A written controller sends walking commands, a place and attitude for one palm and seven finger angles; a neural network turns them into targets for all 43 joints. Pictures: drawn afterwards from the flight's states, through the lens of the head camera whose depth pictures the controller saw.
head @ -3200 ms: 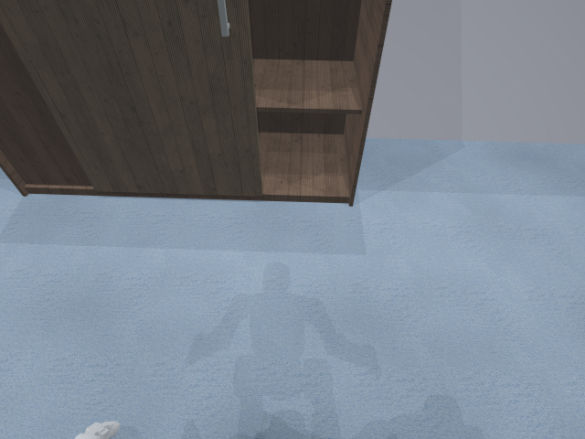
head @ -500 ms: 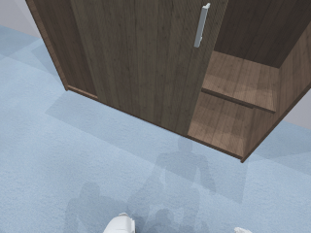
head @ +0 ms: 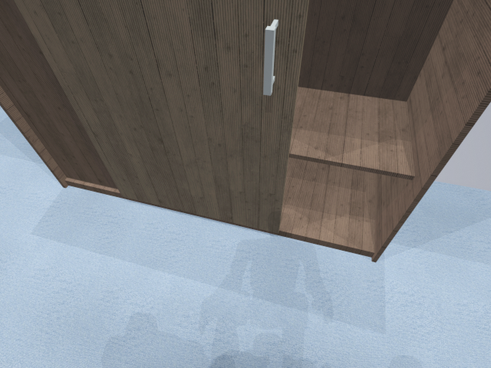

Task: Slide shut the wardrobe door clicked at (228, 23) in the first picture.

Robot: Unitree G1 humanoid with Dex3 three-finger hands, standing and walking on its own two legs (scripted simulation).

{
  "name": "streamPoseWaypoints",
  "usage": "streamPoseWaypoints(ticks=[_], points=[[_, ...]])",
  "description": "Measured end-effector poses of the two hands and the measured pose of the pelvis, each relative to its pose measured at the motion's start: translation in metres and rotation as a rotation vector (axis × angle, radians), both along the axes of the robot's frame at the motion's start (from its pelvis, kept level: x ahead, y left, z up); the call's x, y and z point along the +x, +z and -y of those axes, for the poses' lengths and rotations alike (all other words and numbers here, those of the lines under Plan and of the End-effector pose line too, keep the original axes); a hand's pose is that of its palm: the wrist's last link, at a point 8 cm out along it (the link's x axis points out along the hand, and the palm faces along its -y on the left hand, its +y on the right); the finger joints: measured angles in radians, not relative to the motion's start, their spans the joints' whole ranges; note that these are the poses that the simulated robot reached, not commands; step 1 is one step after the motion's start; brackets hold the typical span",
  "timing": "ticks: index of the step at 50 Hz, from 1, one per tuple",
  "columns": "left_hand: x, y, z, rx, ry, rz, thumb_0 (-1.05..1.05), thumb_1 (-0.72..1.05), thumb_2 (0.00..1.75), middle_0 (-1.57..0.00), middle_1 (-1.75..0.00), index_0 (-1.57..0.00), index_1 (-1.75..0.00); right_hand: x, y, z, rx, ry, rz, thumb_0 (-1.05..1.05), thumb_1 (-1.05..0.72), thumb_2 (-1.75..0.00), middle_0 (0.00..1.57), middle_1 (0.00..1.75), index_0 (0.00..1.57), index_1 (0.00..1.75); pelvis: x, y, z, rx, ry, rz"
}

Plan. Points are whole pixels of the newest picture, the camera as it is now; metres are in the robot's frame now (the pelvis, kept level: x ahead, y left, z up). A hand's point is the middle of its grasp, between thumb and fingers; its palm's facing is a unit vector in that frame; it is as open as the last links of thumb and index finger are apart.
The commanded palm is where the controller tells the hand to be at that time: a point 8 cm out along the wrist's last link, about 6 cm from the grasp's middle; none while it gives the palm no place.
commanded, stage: turn to face it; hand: left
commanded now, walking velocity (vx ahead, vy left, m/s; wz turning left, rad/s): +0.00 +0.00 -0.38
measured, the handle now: (271, 58) +0.75 +0.00 +0.13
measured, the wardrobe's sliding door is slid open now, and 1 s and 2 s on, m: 0.42 0.42 0.42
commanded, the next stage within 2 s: take the last steps up to it in 0.34 s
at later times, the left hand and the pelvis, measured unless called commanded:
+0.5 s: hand out of the picture +0.13 +0.20 -0.16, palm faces -0.10 -0.98 -0.19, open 7.4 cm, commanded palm none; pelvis +0.02 +0.02 +0.01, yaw -10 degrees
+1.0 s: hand (191, 337) +0.20 +0.13 -0.15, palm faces -0.16 -0.97 -0.19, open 7.2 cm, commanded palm none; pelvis +0.08 -0.03 +0.01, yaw -12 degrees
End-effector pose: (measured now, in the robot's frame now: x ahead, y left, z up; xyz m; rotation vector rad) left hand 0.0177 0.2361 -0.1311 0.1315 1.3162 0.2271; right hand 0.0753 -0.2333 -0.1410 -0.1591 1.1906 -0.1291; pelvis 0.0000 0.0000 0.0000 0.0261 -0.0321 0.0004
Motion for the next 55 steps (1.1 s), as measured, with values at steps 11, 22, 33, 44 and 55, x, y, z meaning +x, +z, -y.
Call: streamPoseWaypoints(ticks=[11,22,33,44,55], points=[[0.069,0.019,0.012,0.052,-0.13,0.083,0.0,0.91,0.9,-0.2,-0.3,-0.2,-0.3,-0.042,0.004,0.036,-0.02,-0.127,-0.12,0.01,-0.91,-0.9,0.2,0.29,0.2,0.29,0.012,0.01,0.018,-0.01,-0.078,-0.03],[0.102,0.006,-0.002,-0.015,-0.205,0.11,0.0,0.9,0.9,-0.21,-0.3,-0.2,-0.3,-0.052,0.019,0.007,-0.056,-0.193,-0.081,0.01,-0.91,-0.9,0.2,0.29,0.2,0.29,0.015,0.009,-0.009,-0.037,-0.157,-0.035],[0.115,0.005,-0.019,-0.065,-0.284,0.059,0.0,0.91,0.9,-0.2,-0.3,-0.2,-0.3,-0.098,0.032,-0.042,-0.034,-0.273,-0.136,0.0,-0.9,-0.9,0.21,0.3,0.2,0.29,0.03,0.021,-0.03,-0.049,-0.216,-0.033],[0.166,0.006,0.038,-0.068,-0.375,0.062,0.01,0.91,0.9,-0.2,-0.3,-0.2,-0.3,-0.16,0.016,-0.054,0.081,-0.407,-0.358,0.0,-0.9,-0.9,0.21,0.3,0.2,0.29,0.06,0.013,0.003,-0.023,-0.251,-0.025],[0.164,0.012,0.047,-0.009,-0.26,0.057,-0.02,0.94,0.9,-0.2,-0.3,-0.2,-0.3,-0.056,0.009,0.011,0.06,-0.322,-0.258,0.01,-0.91,-0.9,0.2,0.29,0.2,0.29,0.106,0.016,0.032,-0.034,-0.206,-0.018]])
